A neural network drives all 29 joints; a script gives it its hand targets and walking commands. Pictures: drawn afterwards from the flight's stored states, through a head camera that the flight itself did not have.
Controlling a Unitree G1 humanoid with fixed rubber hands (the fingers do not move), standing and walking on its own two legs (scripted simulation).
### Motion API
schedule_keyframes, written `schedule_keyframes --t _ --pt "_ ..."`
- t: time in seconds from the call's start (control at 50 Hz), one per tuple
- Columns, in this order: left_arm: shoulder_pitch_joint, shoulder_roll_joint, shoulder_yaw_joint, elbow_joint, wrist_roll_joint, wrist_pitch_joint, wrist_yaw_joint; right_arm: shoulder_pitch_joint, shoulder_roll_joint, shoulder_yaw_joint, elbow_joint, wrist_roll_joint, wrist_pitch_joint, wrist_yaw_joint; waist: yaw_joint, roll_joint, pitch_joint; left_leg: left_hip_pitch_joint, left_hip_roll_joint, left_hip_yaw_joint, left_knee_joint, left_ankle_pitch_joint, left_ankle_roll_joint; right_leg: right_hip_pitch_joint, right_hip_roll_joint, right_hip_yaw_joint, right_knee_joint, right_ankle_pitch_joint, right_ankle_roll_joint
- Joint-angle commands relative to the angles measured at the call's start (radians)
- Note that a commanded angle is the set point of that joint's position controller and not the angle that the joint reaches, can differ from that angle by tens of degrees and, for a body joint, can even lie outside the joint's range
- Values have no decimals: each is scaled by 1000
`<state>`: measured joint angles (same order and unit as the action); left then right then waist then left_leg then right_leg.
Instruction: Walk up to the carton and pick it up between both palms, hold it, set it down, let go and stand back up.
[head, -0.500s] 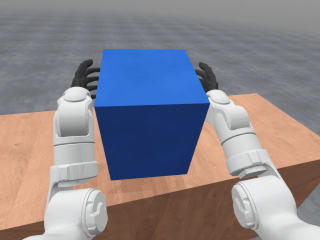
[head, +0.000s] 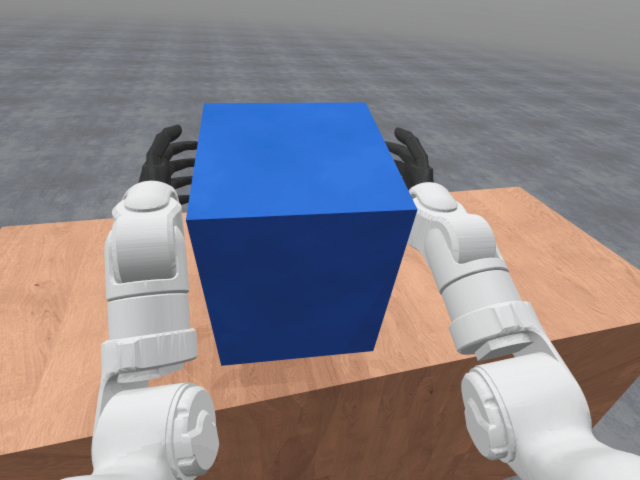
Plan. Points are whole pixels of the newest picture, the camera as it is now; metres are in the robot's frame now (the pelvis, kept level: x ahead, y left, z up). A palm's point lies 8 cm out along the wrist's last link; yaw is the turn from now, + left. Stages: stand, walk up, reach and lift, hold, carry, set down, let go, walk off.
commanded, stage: hold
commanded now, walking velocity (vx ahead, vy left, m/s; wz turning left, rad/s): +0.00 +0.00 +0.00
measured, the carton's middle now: (293, 234) +0.38 +0.01 +0.19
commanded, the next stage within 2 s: none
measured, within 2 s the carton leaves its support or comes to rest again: neither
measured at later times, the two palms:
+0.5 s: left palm (163, 193) +0.36 +0.16 +0.26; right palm (417, 193) +0.37 -0.13 +0.26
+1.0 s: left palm (161, 193) +0.36 +0.16 +0.26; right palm (417, 192) +0.37 -0.13 +0.26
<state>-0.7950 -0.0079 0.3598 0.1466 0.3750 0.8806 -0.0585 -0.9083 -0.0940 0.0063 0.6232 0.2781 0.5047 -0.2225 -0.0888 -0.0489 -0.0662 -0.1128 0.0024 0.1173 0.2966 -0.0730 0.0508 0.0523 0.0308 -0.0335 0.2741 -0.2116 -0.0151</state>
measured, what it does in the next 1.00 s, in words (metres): stands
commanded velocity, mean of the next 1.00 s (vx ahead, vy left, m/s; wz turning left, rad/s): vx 0.00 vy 0.00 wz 0.00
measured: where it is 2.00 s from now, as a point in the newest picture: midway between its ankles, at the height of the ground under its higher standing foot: outside the picture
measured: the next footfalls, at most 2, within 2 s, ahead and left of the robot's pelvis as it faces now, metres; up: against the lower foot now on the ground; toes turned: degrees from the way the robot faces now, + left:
none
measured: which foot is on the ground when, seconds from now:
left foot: down 0.00-1.00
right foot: down 0.00-1.00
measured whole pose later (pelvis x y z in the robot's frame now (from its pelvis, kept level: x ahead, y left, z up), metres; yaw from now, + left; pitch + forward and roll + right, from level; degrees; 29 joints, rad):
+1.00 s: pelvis +0.00 +0.00 +0.00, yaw +0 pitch -7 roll -1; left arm -0.79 -0.01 0.36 0.12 0.38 0.89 -0.08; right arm -0.89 -0.09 0.02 0.59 0.28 0.51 -0.23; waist -0.09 -0.05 -0.06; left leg -0.10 0.00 0.11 0.29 -0.07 0.05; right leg 0.06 0.03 -0.03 0.27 -0.21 -0.02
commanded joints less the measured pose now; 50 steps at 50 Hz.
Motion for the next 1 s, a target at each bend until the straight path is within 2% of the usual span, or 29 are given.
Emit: schedule_keyframes --t 0.0,0.26,0.98 --pt "-626 -478 -427 -43 -189 -51 -140 -737 544 238 -256 101 -44 90 -13 75 -281 363 17 -81 4 29 -44 -215 16 -4 -69 112 67" --pt "-602 -467 -420 -65 -180 -47 -149 -724 551 264 -286 117 -43 79 -6 62 -292 375 8 -74 16 81 -43 -192 16 -3 -65 172 76" --pt "-598 -467 -427 -79 -181 -40 -152 -719 551 264 -296 113 -38 78 -6 66 -283 369 9 -72 11 68 -45 -190 17 -8 -64 152 75"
